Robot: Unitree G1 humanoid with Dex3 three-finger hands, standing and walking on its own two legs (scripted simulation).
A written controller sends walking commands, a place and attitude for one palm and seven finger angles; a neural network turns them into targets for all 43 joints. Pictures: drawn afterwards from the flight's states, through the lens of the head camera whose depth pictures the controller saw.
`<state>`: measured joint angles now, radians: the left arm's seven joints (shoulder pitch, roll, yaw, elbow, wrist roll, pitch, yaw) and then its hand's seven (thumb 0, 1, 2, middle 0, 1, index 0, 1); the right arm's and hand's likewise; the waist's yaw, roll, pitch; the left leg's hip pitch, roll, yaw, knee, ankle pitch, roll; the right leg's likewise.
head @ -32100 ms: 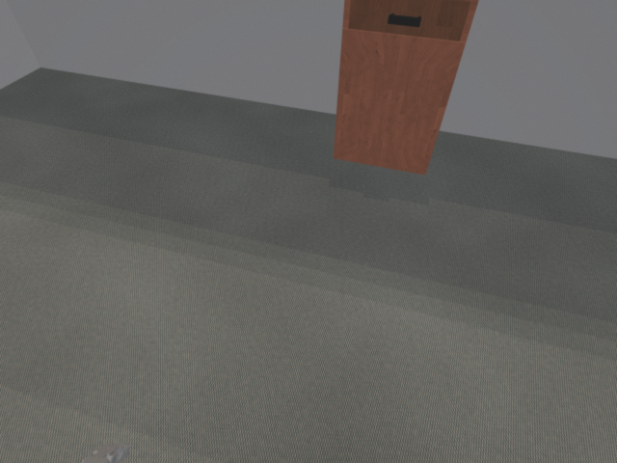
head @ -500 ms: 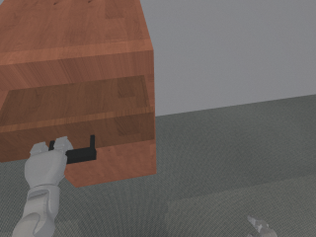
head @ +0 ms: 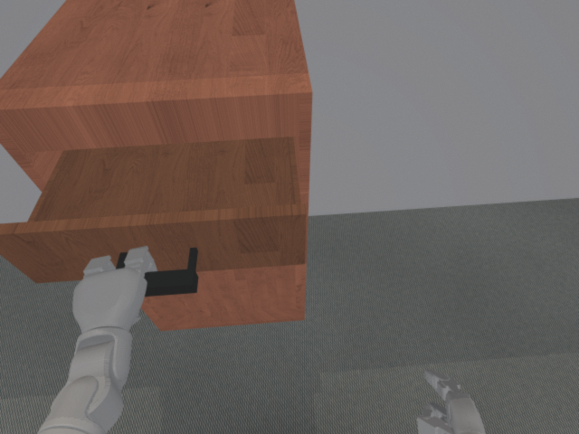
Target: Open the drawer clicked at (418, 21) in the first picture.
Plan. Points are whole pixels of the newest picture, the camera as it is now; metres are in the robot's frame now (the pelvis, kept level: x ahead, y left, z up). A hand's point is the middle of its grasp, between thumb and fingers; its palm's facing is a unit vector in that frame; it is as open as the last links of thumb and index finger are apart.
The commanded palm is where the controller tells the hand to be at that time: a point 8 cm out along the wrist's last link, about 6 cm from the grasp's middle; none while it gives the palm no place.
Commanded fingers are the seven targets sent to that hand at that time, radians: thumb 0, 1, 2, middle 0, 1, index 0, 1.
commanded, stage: pull the drawer open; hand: left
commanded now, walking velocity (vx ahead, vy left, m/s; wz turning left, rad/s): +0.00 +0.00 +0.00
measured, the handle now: (155, 270) +0.33 +0.24 +0.01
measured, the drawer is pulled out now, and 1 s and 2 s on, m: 0.17 0.30 0.30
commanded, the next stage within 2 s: open the thumb to release the handle in 1.04 s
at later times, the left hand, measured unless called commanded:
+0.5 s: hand (114, 379) +0.18 +0.26 -0.01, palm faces -0.02 -0.09 -1.00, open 5.8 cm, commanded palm +0.14 +0.25 +0.04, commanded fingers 0.00 0.90 0.90 -0.40 -1.35 -0.40 -1.35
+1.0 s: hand (105, 416) +0.14 +0.25 -0.01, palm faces -0.01 -0.09 -1.00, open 5.9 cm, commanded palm +0.11 +0.24 +0.04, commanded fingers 0.00 0.90 0.90 -0.40 -1.35 -0.40 -1.35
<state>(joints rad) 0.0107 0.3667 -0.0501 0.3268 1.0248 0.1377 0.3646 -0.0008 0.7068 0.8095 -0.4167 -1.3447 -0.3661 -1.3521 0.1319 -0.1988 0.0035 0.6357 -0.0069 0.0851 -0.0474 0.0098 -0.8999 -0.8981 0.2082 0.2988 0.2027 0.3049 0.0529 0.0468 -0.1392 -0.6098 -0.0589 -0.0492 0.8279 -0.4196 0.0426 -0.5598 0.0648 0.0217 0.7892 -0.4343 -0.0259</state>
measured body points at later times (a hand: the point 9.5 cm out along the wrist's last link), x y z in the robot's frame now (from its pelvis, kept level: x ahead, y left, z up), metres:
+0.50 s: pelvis +0.01 +0.00 -0.01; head +0.04 -0.02 +0.44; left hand +0.18 +0.26 +0.04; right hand +0.20 -0.24 -0.10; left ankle -0.01 +0.09 -0.70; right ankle -0.03 -0.11 -0.70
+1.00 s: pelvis +0.00 -0.01 -0.02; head +0.03 -0.02 +0.43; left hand +0.14 +0.25 +0.04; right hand +0.21 -0.22 -0.11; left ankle -0.01 +0.09 -0.70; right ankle -0.03 -0.11 -0.70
